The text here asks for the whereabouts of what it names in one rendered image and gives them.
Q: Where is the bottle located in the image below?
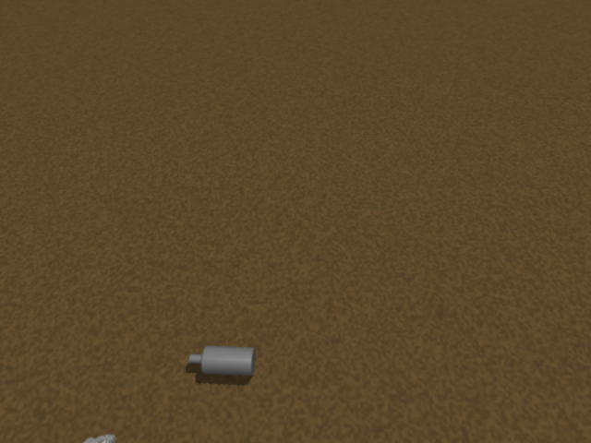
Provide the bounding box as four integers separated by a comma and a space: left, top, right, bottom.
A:
189, 345, 256, 376

